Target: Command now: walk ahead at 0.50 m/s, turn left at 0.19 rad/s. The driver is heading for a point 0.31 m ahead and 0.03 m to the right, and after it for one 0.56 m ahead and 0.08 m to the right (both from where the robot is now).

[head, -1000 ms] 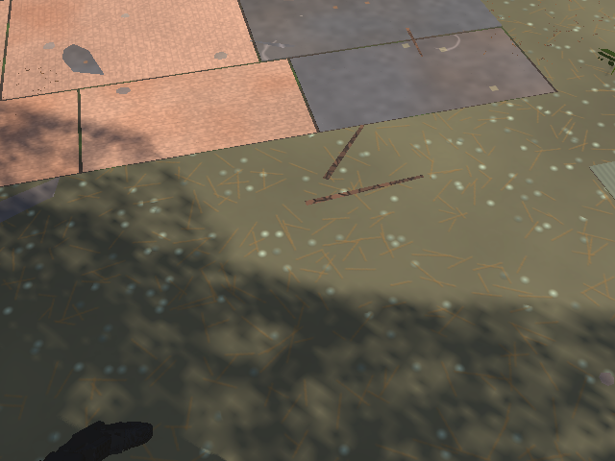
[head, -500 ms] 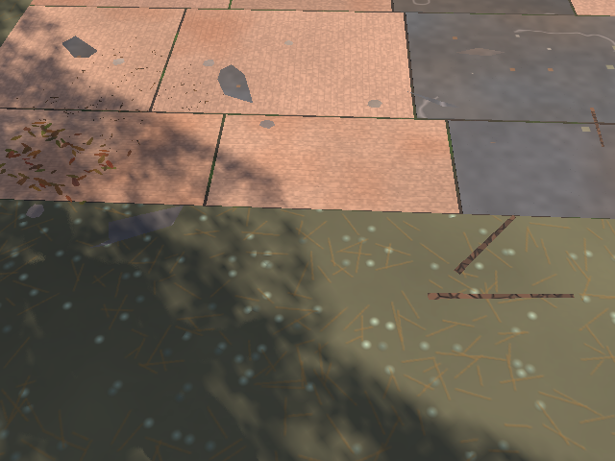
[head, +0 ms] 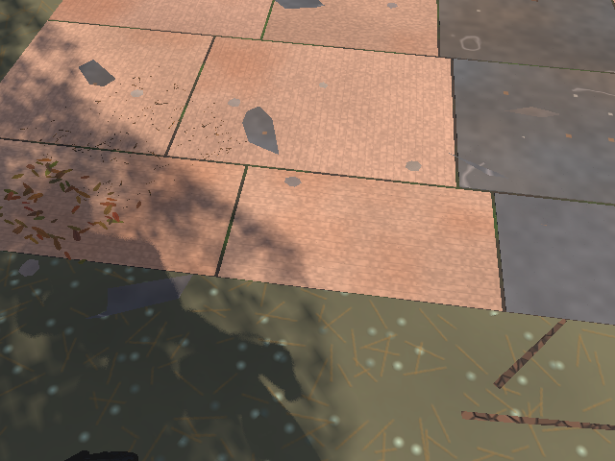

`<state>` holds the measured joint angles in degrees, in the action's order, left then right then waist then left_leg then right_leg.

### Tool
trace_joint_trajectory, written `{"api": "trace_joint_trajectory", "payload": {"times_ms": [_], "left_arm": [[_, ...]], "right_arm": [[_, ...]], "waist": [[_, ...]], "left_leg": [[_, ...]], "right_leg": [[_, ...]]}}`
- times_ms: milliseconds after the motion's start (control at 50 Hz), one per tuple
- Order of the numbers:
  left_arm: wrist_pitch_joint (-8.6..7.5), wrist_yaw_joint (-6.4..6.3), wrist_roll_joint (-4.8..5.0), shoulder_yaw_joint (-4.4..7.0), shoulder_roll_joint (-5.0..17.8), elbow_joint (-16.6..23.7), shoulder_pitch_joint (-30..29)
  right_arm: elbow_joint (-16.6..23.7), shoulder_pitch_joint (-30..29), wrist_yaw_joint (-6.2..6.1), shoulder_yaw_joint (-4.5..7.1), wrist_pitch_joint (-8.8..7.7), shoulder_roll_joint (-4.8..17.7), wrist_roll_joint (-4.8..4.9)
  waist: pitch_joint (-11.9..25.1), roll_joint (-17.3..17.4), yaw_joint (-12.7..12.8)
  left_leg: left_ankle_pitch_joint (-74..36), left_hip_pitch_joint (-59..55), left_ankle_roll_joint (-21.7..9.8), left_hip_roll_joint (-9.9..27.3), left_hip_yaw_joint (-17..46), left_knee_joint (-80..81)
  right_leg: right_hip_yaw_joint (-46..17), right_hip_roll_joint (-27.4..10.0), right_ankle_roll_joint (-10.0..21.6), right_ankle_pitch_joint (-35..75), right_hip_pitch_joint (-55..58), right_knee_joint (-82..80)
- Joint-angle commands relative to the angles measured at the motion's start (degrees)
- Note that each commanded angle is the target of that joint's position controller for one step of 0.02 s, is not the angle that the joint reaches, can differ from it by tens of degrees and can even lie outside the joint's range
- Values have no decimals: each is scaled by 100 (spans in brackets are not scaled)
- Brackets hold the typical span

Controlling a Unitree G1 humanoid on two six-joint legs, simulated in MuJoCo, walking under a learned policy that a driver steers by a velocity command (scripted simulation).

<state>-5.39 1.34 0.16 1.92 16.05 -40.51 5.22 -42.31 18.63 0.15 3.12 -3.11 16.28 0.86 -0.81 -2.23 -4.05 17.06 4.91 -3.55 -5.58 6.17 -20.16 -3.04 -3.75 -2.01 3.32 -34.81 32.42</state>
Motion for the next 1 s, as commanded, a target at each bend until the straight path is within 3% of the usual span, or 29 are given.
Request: {"api": "trace_joint_trajectory", "payload": {"times_ms": [20, 60, 80, 100, 120, 140, 160, 180, 200, 240, 300, 360, 400, 480, 520, 560, 580, 600, 620, 640, 660, 680, 720, 800, 860, 880, 900, 940, 1000], "left_arm": [[-146, 58, 21, 181, 627, 540, -487], [-171, 50, 5, 254, 732, 423, 34], [-186, 17, -37, 358, 936, 251, 704], [-190, -9, -104, 444, 1302, 166, 1601], [-118, 31, -65, 559, 1657, -71, 2052], [-99, 50, 80, 424, 1115, -70, 2120], [-74, 20, 56, 337, 865, -11, 1741], [-42, 9, -27, 291, 801, 52, 1394], [-29, 13, -61, 250, 699, 57, 1181], [-58, 12, -83, 199, 566, 49, 1026], [-91, -17, -5, 245, 731, -73, 1110], [-20, -77, -19, 268, 829, -197, 1135], [39, -115, 1, 269, 861, -309, 1255], [167, -155, 47, 259, 875, -542, 1536], [223, -177, 66, 281, 928, -579, 1417], [247, -198, 64, 260, 853, -580, 1299], [210, -194, -58, 164, 610, -484, 1407], [187, -153, -89, -39, 29, -625, 2347], [242, -128, 31, 27, 400, -765, 2355], [323, -139, 140, 159, 808, -633, 1894], [425, -202, 127, 175, 771, -578, 1520], [559, -259, 64, 181, 679, -570, 1382], [778, -349, 8, 156, 463, -646, 1566], [787, -340, -74, 120, 289, -806, 1608], [768, -304, -230, 129, 389, -734, 1363], [759, -337, -226, 149, 617, -610, 1188], [751, -352, -129, 220, 853, -700, 979], [629, -334, -171, 114, 411, -735, 790], [462, -305, -108, 92, 364, -832, 817]], "right_arm": [[136, 233, -35, 271, -15, 973, 10], [134, 105, -42, 270, 33, 956, 8], [160, 93, -41, 207, 41, 792, -26], [286, 243, -51, 88, 30, 521, -140], [310, 1023, -36, -29, -76, 113, -4], [248, 665, -26, 57, -122, 634, 63], [403, -35, -13, 135, -140, 892, 105], [499, -406, -23, 112, -146, 817, 45], [546, -544, -18, 121, -152, 742, -32], [480, -319, -3, 123, -112, 573, -28], [510, -453, -15, 79, -57, 385, -64], [587, -909, -10, 25, -85, 239, -102], [611, -1183, 26, -12, -132, 132, -108], [705, -1600, 129, 24, -174, 209, -81], [704, -1506, 168, 85, -197, 361, -119], [443, -786, 130, 189, -226, 590, -213], [410, -324, 66, 254, -239, 951, -313], [436, -233, 22, 194, -166, 905, -411], [384, -84, 37, 106, -69, 479, -257], [390, -328, 46, 111, -7, 524, -161], [368, -646, 33, 83, 27, 458, -156], [353, -1014, 41, 16, 40, 316, -173], [308, -1564, 50, 29, 72, 349, -264], [134, -1699, -8, 47, 116, 373, -220], [-106, -1489, -36, -33, 170, 175, -148], [-172, -1350, -32, -45, 179, 155, -189], [-201, -1161, -46, -18, 191, 137, -183], [-297, -1281, -103, 10, 200, 210, -188], [-536, -1107, -143, 26, 225, 203, -189]], "waist": [[-82, 764, 15], [79, 824, 348], [571, 671, 650], [1467, 1, 925], [2068, -1757, 687], [1749, -1097, 930], [943, -537, 994], [534, -123, 874], [233, -74, 739], [210, -345, 490], [119, -255, 441], [-13, -141, 518], [54, -188, 626], [146, -267, 768], [225, -317, 617], [594, -140, 247], [1223, 364, 151], [2062, 1531, 411], [2468, 1446, 203], [1894, 1113, 157], [1454, 751, 240], [1010, 660, 387], [641, 1066, 711], [742, 990, 739], [418, 736, 722], [133, 386, 555], [-99, -396, 276], [-201, -507, 320], [-83, -272, 339]], "left_leg": [[-1560, -22, -807, 1739, 1023, 251], [-2500, -150, -639, 1639, 965, -291], [-3046, 22, -480, 1300, 700, -1168], [-1962, 953, -233, 851, 332, -2842], [1198, 3052, 187, 1, -108, -4747], [1539, 3834, 179, 263, 353, -5338], [1016, 4109, 137, 550, 215, -5399], [571, 3975, 138, 794, -2, -5192], [276, 3835, 166, 956, -48, -4826], [-19, 3308, 217, 1127, -101, -4405], [-333, 3386, 369, 1196, -252, -3779], [-1162, 3249, 485, 1138, -392, -2677], [-1810, 2752, 487, 949, -564, -1917], [-2268, 2372, 362, 706, -534, -1159], [-1983, 2142, 198, 659, -468, -866], [-2834, 1002, -38, 573, -580, -294], [-5239, -332, -357, 1404, 127, -703], [-6758, -2001, -1430, 2850, 1506, -1039], [-6047, -1909, -1612, 2954, 1857, -896], [-4860, -1381, -1409, 2711, 1556, -624], [-3761, -786, -1169, 2458, 1336, -370], [-2900, -12, -1035, 2281, 1070, -68], [-1753, 1259, -851, 1907, 571, 417], [-765, 1657, -774, 1690, 97, 480], [1100, 2010, -185, 1384, -39, 407], [1351, 1987, 98, 1128, -198, 154], [779, 1478, 305, 773, -603, -11], [-51, 692, 345, 740, -689, -444], [-592, 618, 227, 796, -640, -505]], "right_leg": [[54, 95, 231, -346, 355, -290], [269, 257, 450, -644, 1064, -561], [229, 177, 649, -479, 2094, -533], [-850, -799, 1095, -279, 3723, -326], [-3454, -1849, 2009, -1696, 5444, -1025], [-4028, -1824, 1885, -3155, 5355, -1523], [-3223, -1631, 1614, -3168, 4657, -1616], [-2602, -1401, 1507, -2571, 3939, -1689], [-2194, -1205, 1515, -2014, 3387, -1826], [-1624, -911, 1465, -1281, 2891, -2062], [-1115, -887, 1588, -452, 2708, -2299], [-470, -702, 1452, 1008, 2650, -2256], [-9, -489, 1269, 1770, 2574, -2071], [-55, -613, 1155, 1692, 2986, -1673], [-222, -724, 1050, 1649, 3209, -1272], [-100, -385, 777, 1780, 3123, -343], [41, -42, 510, 587, 2424, 695], [60, 496, 104, -3040, 1002, 2363], [-405, 461, -8, -4549, 772, 2980], [-407, 324, -71, -4450, 416, 3349], [-318, 171, -118, -4134, 303, 3283], [-305, 34, -184, -3893, 461, 2930], [-88, -23, -284, -3377, 1387, 2101], [245, 81, -112, -2019, 2422, 664], [150, 13, 203, -1266, 2859, -366], [-249, -330, 373, -1537, 2541, -788], [-263, -285, 542, -2847, 1653, -921], [-277, -191, 385, -3366, 1002, -1304], [-147, -96, 205, -2418, 1379, -1090]]}}
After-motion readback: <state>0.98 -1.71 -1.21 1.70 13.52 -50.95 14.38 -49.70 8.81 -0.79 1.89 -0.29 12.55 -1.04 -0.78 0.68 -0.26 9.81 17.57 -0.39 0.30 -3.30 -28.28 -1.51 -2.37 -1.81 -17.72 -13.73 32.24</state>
